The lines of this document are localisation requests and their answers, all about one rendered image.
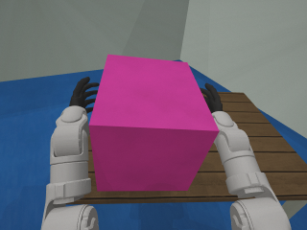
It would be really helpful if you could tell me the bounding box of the right robot upper arm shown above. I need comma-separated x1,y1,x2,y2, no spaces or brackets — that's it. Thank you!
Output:
229,197,291,230

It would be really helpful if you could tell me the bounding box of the carton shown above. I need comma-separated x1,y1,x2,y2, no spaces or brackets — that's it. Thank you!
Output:
88,54,220,192

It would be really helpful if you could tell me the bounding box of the table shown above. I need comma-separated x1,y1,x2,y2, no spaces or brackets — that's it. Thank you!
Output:
66,91,307,219

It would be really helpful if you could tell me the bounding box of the left robot upper arm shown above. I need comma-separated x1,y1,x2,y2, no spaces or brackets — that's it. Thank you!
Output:
42,204,99,230

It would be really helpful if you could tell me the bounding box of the left robot hand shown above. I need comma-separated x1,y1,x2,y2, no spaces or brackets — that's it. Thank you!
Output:
69,77,100,113

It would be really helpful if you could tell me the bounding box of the right robot hand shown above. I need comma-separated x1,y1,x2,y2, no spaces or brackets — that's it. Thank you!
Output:
200,83,223,114

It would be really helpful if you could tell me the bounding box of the right robot forearm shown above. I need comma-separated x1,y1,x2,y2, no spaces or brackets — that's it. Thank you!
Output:
212,111,292,230

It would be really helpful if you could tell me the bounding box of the left robot forearm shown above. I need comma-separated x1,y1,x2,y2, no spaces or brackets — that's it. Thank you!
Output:
40,105,91,230

